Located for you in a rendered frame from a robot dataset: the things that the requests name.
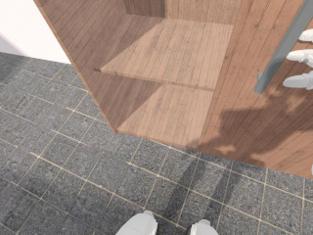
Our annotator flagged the robot right hand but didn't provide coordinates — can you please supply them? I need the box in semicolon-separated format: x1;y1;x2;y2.
283;28;313;90

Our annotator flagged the right robot shin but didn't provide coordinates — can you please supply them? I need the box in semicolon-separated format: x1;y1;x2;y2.
198;219;210;226

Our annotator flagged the handle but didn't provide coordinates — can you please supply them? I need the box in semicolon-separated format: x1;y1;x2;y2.
254;0;313;94

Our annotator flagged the wardrobe door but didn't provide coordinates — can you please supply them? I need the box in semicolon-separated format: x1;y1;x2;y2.
197;0;313;179

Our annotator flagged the robot right thigh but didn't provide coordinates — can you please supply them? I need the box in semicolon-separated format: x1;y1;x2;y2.
190;223;218;235

